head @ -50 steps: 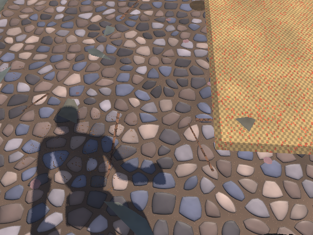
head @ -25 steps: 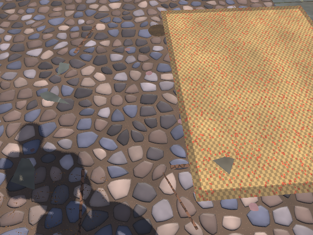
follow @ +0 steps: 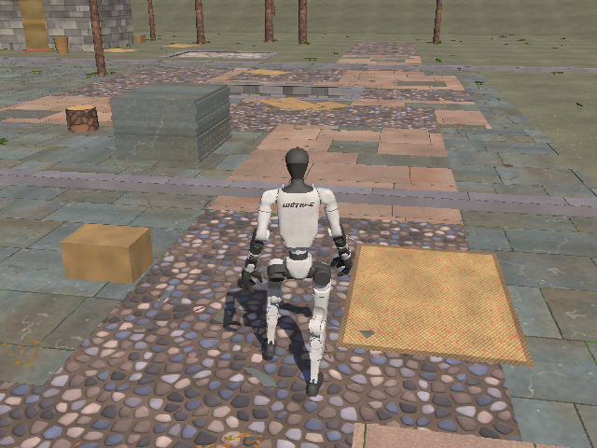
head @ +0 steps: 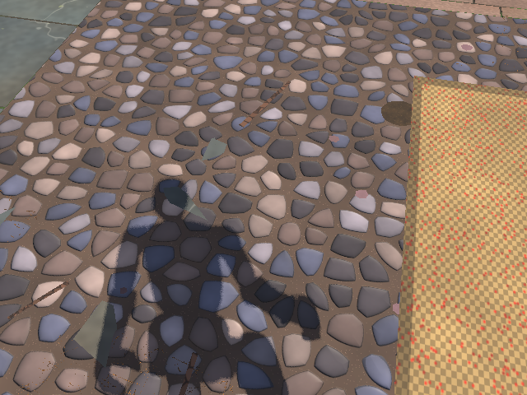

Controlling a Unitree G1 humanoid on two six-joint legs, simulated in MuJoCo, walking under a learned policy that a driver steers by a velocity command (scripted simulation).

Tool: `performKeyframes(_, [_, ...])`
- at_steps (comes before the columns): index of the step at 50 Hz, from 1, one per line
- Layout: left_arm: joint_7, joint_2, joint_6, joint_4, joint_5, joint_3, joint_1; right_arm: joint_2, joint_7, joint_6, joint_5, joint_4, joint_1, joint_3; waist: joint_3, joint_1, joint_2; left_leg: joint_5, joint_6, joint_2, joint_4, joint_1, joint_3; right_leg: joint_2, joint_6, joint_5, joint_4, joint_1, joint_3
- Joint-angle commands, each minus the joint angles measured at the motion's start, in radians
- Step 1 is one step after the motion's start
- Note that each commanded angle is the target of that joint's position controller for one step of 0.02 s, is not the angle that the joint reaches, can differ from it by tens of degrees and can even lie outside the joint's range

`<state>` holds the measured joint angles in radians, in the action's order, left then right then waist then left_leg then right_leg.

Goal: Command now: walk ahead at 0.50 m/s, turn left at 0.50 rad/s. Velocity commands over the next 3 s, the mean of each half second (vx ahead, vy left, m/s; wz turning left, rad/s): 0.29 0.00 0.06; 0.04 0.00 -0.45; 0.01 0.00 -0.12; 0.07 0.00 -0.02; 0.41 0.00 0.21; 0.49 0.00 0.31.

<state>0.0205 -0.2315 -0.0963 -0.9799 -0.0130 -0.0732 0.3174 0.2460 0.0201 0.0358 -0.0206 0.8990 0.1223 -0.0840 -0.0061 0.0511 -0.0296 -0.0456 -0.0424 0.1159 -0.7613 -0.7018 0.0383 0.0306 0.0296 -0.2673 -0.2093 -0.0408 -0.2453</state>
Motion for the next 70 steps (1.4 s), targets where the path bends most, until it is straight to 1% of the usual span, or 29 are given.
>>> performKeyframes(1, [0.01,-0.163,0.006,0.039,0.012,-0.035,0.024,0.022,0.022,0.012,0.0,-0.11,-0.145,0.009,-0.107,0.02,0.057,0.017,-0.015,-0.006,0.077,-0.061,-0.054,-0.316,0.114,0.407,0.056,-0.015,0.055])
performKeyframes(5, [0.015,-0.212,0.032,0.055,0.029,-0.05,-0.006,0.066,0.043,0.008,-0.006,-0.155,-0.12,-0.008,-0.045,-0.039,0.115,0.205,-0.072,-0.095,0.106,0.094,-0.157,-0.337,0.084,0.892,-0.131,-0.089,0.004])
performKeyframes(7, [0.016,-0.215,0.045,0.051,0.033,-0.043,-0.027,0.138,0.035,0.012,0.003,-0.101,0.119,-0.05,0.075,-0.178,0.119,0.136,-0.124,-0.178,0.22,0.445,-0.162,-0.292,0.046,1.045,-0.457,-0.003,-0.001])
performKeyframes(8, [0.012,-0.195,0.034,0.062,0.021,-0.032,-0.018,0.214,0.011,0.01,0.014,-0.064,0.249,-0.075,0.171,-0.224,0.027,-0.119,-0.169,-0.072,0.238,0.754,0.007,-0.24,-0.003,0.721,-0.728,0.228,0.005])
performKeyframes(9, [-0.01,-0.038,0.011,0.081,-0.002,0.016,0.116,0.302,-0.003,0.017,0.038,-0.06,0.228,-0.072,0.303,-0.087,-0.22,-0.472,-0.372,0.269,0.244,1.095,0.508,-0.04,-0.07,-0.364,-1.123,0.628,0.079])
performKeyframes(10, [-0.02,-0.126,-0.016,0.046,0.048,0.001,0.073,0.232,-0.003,0.018,0.038,-0.068,0.315,-0.051,0.477,-0.172,-0.075,-0.555,-0.409,0.317,0.309,1.102,0.588,-0.007,-0.06,-0.431,-1.234,0.618,0.337])
performKeyframes(11, [-0.021,-0.151,-0.019,0.07,0.09,-0.014,-0.031,0.191,-0.003,0.025,0.038,-0.065,0.243,-0.038,0.33,-0.171,-0.058,-0.639,-0.355,0.278,0.304,1.0,0.372,-0.05,-0.045,-0.377,-1.22,0.693,0.364])
performKeyframes(14, [0.002,-0.139,0.019,0.051,0.046,-0.026,-0.061,0.09,-0.004,0.042,0.028,-0.08,0.045,-0.009,0.11,-0.058,0.001,-0.438,-0.226,0.166,0.423,0.598,0.118,-0.149,-0.042,-0.197,-1.021,0.589,0.322])
performKeyframes(18, [0.015,-0.093,0.071,0.042,0.035,-0.028,-0.005,0.104,-0.017,0.058,0.057,-0.06,-0.011,-0.008,0.085,0.005,-0.033,-0.493,-0.212,0.138,0.499,0.46,-0.037,-0.137,-0.062,-0.051,-0.898,0.51,0.313])
performKeyframes(23, [-0.001,-0.09,0.081,0.11,0.027,-0.022,-0.121,0.137,-0.064,0.023,0.042,-0.051,-0.022,-0.014,0.075,-0.031,-0.06,-0.365,-0.177,0.124,0.515,0.544,-0.15,-0.144,-0.071,0.129,-0.662,0.555,0.261])
performKeyframes(29, [-0.031,-0.105,0.102,0.19,0.027,-0.027,-0.212,0.164,-0.075,-0.025,0.023,-0.045,-0.001,-0.024,0.04,-0.064,-0.068,-0.273,-0.163,0.193,0.438,0.659,-0.148,-0.118,-0.043,0.021,-0.538,0.588,0.206])
performKeyframes(33, [-0.054,-0.113,0.099,0.207,0.03,-0.037,-0.151,0.183,-0.085,-0.049,-0.004,-0.061,-0.03,-0.032,0.065,-0.013,-0.065,-0.362,-0.088,0.186,0.246,0.678,-0.175,-0.055,0.02,0.073,-0.319,0.446,0.146])
performKeyframes(34, [-0.046,-0.166,0.093,0.198,0.022,-0.057,-0.086,0.173,-0.083,-0.048,0.0,-0.05,0.013,-0.032,0.109,0.012,0.001,-0.316,-0.024,0.12,0.095,0.621,-0.214,-0.048,0.062,0.299,-0.219,0.296,0.197])
performKeyframes(35, [-0.023,-0.295,0.09,0.203,0.008,-0.092,-0.024,0.139,-0.077,-0.04,0.036,-0.088,-0.002,-0.021,0.172,0.01,0.223,0.049,0.061,0.011,-0.193,0.376,-0.257,-0.242,0.16,0.822,-0.243,0.078,0.482])
performKeyframes(36, [-0.023,-0.325,0.087,0.21,-0.014,-0.088,-0.001,0.093,-0.067,-0.032,0.057,-0.133,-0.038,-0.005,0.27,-0.002,0.335,0.761,0.105,-0.169,-0.434,0.103,-0.138,-0.425,0.376,0.983,-0.219,-0.082,0.801])
performKeyframes(37, [-0.032,-0.265,0.078,0.225,-0.009,-0.069,-0.016,0.123,-0.052,-0.028,0.032,-0.12,-0.069,-0.014,0.301,0.021,0.177,0.759,0.091,-0.131,-0.531,0.064,0.02,-0.407,0.365,0.875,-0.202,-0.071,0.74])
performKeyframes(38, [-0.029,-0.245,0.07,0.242,0.003,-0.065,-0.087,0.13,-0.047,-0.027,0.004,-0.121,-0.085,-0.017,0.227,-0.003,0.141,0.671,0.076,-0.109,-0.525,0.021,0.03,-0.354,0.311,0.751,-0.192,-0.003,0.638])
performKeyframes(39, [-0.022,-0.223,0.071,0.253,0.023,-0.061,-0.143,0.131,-0.056,-0.03,0.007,-0.103,-0.078,-0.021,0.163,-0.029,0.081,0.59,0.077,-0.089,-0.469,0.011,0.025,-0.298,0.253,0.615,-0.176,0.067,0.574])
performKeyframes(41, [-0.006,-0.198,0.084,0.271,0.028,-0.052,-0.198,0.155,-0.07,-0.04,0.024,-0.1,-0.072,-0.033,0.126,-0.063,0.111,0.491,0.09,-0.084,-0.392,0.091,0.02,-0.245,0.216,0.499,-0.144,0.199,0.527])
performKeyframes(46, [0.013,-0.207,0.091,0.274,0.014,-0.05,-0.175,0.106,-0.075,-0.042,0.016,-0.085,-0.042,-0.017,0.154,-0.054,0.15,0.409,0.12,-0.094,-0.181,0.167,0.012,-0.221,0.208,0.446,-0.144,0.207,0.497])
performKeyframes(52, [0.009,-0.194,0.104,0.272,-0.001,-0.03,-0.197,0.126,-0.057,-0.034,0.011,-0.076,-0.036,-0.013,0.114,-0.031,0.193,0.399,0.109,-0.091,0.022,0.314,-0.01,-0.219,0.192,0.253,-0.149,0.28,0.535])
performKeyframes(55, [0.009,-0.158,0.11,0.264,0.011,-0.007,-0.208,0.108,-0.037,-0.015,0.019,-0.05,0.029,-0.006,0.094,-0.079,0.163,0.203,0.067,-0.105,0.337,0.48,-0.041,-0.177,0.131,0.231,-0.217,0.313,0.524])
performKeyframes(56, [0.01,-0.137,0.107,0.257,0.006,0.002,-0.171,0.144,-0.034,-0.01,0.036,-0.047,0.047,-0.009,0.098,-0.067,0.103,0.102,0.037,-0.034,0.383,0.56,0.039,-0.132,0.078,0.153,-0.27,0.356,0.5])
performKeyframes(57, [0.006,-0.104,0.1,0.264,-0.013,0.011,-0.12,0.228,-0.038,-0.009,0.05,-0.056,0.049,-0.022,0.114,-0.007,-0.103,-0.122,-0.039,0.136,0.387,0.619,0.209,-0.016,0.019,-0.049,-0.425,0.431,0.394])
performKeyframes(58, [0.004,-0.116,0.096,0.285,-0.008,0.006,-0.147,0.194,-0.035,-0.009,0.058,-0.048,0.004,-0.007,0.087,0.008,-0.227,-0.088,-0.177,0.229,0.42,0.493,0.312,0.011,-0.019,-0.199,-0.427,0.427,0.331])
performKeyframes(59, [0.005,-0.163,0.095,0.27,-0.002,-0.006,-0.175,0.147,-0.033,-0.003,0.057,-0.071,-0.055,0.005,0.071,-0.006,-0.183,-0.006,-0.183,0.196,0.437,0.442,0.288,-0.019,-0.032,-0.177,-0.456,0.359,0.329])
performKeyframes(63, [0.002,-0.122,0.118,0.252,-0.008,0.0,-0.205,0.139,-0.034,0.011,0.031,-0.041,-0.03,0.013,0.058,-0.019,-0.121,0.131,-0.029,0.043,0.375,0.428,0.124,-0.053,-0.025,0.156,-0.275,0.213,0.339])
performKeyframes(65, [-0.002,-0.164,0.12,0.232,0.007,-0.01,-0.193,0.142,-0.031,0.013,0.032,-0.028,0.035,0.012,0.06,-0.065,-0.007,0.21,0.014,-0.027,0.359,0.432,0.054,-0.058,0.009,0.198,-0.298,0.211,0.35])
performKeyframes(70, [-0.006,-0.129,0.101,0.199,0.0,-0.003,-0.19,0.124,-0.043,-0.003,0.026,-0.013,0.016,0.02,0.037,-0.065,0.036,0.182,0.013,-0.046,0.304,0.481,0.017,-0.059,0.002,0.21,-0.262,0.258,0.359])
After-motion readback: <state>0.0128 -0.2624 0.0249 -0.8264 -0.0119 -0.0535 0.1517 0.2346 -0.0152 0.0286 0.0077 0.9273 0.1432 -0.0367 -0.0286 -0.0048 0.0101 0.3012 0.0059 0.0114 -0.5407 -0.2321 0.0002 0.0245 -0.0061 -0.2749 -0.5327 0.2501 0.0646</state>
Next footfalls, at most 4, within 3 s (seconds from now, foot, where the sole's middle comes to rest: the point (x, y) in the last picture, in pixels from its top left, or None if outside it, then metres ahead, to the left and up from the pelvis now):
0.16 left None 0.26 0.14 -0.78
0.68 right None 0.34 -0.09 -0.78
1.12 left None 0.39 0.15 -0.78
2.50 left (270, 305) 0.75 0.05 -0.78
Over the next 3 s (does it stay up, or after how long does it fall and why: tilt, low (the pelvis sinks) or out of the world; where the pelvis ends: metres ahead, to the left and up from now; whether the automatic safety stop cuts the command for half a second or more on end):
stays up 0.85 -0.05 -0.01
